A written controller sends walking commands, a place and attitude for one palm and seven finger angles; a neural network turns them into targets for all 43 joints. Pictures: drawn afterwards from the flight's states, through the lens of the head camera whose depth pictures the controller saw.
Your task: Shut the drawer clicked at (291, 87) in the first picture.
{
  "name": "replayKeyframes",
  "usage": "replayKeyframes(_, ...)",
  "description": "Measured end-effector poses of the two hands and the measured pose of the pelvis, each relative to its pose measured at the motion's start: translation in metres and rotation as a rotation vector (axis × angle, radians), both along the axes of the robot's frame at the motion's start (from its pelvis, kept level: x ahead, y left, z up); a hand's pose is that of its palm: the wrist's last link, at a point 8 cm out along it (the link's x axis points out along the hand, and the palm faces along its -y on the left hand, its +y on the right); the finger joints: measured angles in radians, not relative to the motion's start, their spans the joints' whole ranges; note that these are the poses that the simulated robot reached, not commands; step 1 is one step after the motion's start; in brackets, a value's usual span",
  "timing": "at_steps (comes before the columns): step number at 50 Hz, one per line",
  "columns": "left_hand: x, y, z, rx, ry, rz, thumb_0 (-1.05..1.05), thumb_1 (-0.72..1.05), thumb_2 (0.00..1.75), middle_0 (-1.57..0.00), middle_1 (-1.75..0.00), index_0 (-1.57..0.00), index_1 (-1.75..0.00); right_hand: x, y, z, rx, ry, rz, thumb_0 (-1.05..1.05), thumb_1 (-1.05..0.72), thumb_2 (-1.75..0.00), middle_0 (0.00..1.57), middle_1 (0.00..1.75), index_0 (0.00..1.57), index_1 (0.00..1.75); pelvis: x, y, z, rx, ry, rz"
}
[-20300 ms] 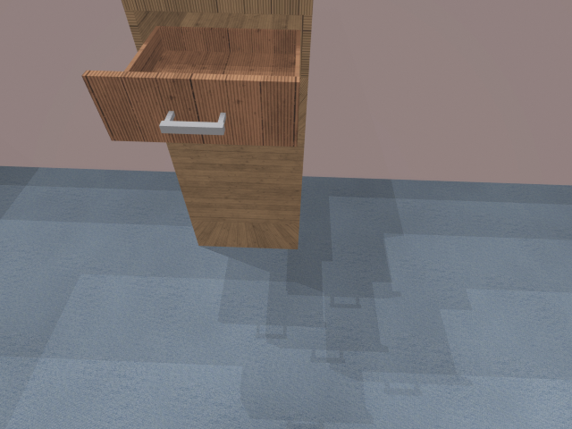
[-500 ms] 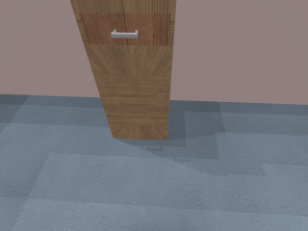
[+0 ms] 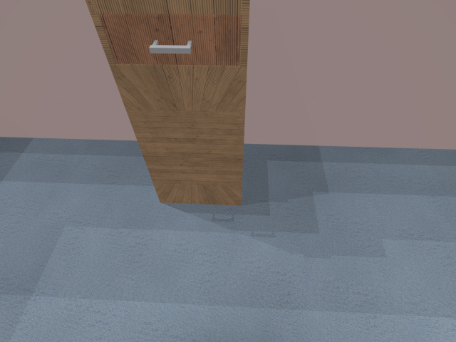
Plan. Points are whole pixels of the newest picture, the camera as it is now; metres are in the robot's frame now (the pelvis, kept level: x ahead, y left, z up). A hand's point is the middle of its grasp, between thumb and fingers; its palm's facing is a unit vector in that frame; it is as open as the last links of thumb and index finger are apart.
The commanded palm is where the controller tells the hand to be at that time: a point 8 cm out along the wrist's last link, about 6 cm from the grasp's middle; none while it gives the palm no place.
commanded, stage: look to check the result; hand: left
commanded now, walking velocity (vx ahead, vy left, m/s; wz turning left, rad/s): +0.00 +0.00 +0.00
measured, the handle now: (171, 46) +0.84 +0.22 +0.10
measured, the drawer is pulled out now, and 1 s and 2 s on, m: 0.00 0.00 0.00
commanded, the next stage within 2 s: stand and wait in 0.32 s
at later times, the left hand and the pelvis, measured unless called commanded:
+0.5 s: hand out of the picture +0.04 +0.18 -0.17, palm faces +0.01 -0.97 -0.23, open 7.4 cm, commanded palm none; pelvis +0.01 -0.01 +0.00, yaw -1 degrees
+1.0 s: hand out of the picture +0.03 +0.18 -0.17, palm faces +0.01 -0.97 -0.23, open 7.4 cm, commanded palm none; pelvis +0.01 -0.01 +0.00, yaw -1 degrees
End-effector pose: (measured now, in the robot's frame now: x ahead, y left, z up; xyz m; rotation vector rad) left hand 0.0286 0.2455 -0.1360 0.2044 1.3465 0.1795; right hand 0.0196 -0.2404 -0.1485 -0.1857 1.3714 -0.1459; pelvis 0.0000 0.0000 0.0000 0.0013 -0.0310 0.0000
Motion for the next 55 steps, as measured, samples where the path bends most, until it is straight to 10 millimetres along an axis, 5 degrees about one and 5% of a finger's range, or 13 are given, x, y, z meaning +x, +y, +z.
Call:
replayKeyframes(27,0.003,-0.021,-0.002,-0.017,0.013,0.003,0.01,0.90,0.90,-0.20,-0.30,-0.20,-0.30,-0.007,-0.005,-0.002,0.011,0.032,-0.027,0.00,-0.91,-0.90,0.20,0.30,0.20,0.30,0.011,-0.012,0.000,-0.001,-0.004,-0.010)
replayKeyframes(55,-0.004,-0.021,-0.003,-0.019,0.031,0.004,0.01,0.90,0.90,-0.20,-0.30,-0.20,-0.30,-0.019,0.004,-0.003,0.025,0.048,-0.050,0.00,-0.91,-0.90,0.20,0.30,0.20,0.30,0.012,-0.011,0.000,0.000,-0.005,-0.020)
